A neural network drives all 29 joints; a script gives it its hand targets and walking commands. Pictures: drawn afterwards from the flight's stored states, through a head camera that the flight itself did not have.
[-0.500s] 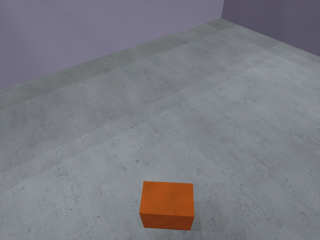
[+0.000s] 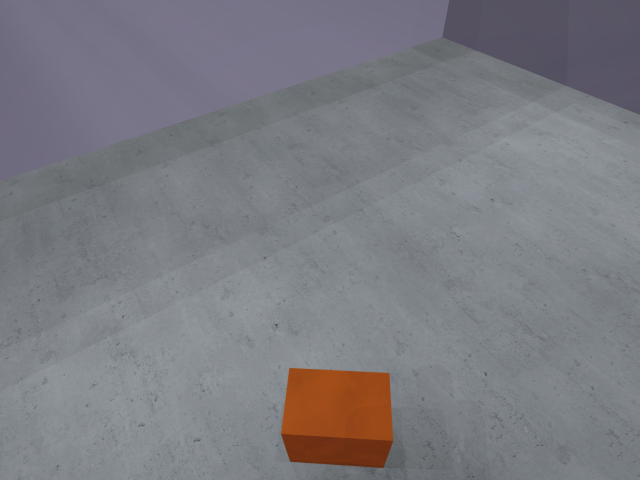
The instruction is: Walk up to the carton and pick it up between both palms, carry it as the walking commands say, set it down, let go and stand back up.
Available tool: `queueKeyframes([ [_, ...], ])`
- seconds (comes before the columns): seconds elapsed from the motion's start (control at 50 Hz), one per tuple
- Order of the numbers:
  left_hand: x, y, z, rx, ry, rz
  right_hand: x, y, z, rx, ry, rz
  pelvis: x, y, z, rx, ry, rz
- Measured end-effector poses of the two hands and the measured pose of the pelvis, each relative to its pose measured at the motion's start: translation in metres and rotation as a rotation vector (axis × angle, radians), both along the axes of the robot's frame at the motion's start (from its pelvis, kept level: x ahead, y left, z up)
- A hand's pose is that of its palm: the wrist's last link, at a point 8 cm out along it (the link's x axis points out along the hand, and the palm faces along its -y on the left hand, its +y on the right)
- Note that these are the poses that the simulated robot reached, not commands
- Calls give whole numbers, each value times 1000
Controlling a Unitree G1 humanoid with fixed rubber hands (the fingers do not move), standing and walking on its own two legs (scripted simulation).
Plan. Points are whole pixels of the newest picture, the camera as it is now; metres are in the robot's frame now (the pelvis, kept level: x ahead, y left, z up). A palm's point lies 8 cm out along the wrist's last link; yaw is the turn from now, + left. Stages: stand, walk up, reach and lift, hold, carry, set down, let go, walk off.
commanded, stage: stand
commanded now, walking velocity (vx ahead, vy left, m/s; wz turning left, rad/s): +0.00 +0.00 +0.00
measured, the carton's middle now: (337, 419) +0.42 +0.01 -0.65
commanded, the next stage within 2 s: reach and lift in 0.60 s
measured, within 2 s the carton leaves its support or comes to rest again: neither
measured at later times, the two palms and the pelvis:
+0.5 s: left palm out of the picture +0.00 +0.22 -0.15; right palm out of the picture -0.02 -0.20 -0.15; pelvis +0.02 +0.01 +0.00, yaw +0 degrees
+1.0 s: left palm out of the picture +0.14 +0.24 -0.14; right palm out of the picture +0.14 -0.21 -0.14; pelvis -0.01 +0.02 -0.02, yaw +0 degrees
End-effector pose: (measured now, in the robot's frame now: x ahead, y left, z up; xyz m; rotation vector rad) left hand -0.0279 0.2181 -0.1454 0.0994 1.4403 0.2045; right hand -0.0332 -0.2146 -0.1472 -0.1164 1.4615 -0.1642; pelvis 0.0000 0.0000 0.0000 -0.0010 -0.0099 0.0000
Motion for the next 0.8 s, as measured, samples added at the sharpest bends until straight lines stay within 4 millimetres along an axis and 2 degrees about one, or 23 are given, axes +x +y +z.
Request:
queueKeyframes([
  [0.42, 23, 5, -2, 3, -3, -11, 14, 9, 0, 1, 5, -7, 17, 5, -1, 1, 5, 0],
  [0.6, 26, 7, -2, 5, -2, -10, 16, 11, 0, 0, 6, -8, 21, 7, -1, 1, 4, 0],
  [0.62, 37, 7, -2, 1, -32, -20, 27, 10, -1, 4, -25, -16, 19, 7, -3, 2, 25, 1],
  [0.64, 57, 9, -2, 6, -85, -28, 48, 9, -2, 4, -81, -13, 16, 7, -6, 1, 55, 5],
  [0.7, 132, 18, 3, 30, -210, -47, 133, -4, 2, -21, -237, 16, 5, 9, -14, 3, 132, 11],
  [0.74, 174, 20, 10, 37, -221, -72, 179, -7, 9, -24, -260, 41, -1, 10, -17, 9, 178, 8],
  [0.76, 189, 21, 13, 37, -210, -79, 194, -6, 11, -21, -247, 43, -3, 10, -18, 10, 200, 7],
  [0.8, 206, 21, 19, 31, -170, -77, 211, -3, 15, -7, -202, 39, -4, 11, -18, 8, 238, 4],
])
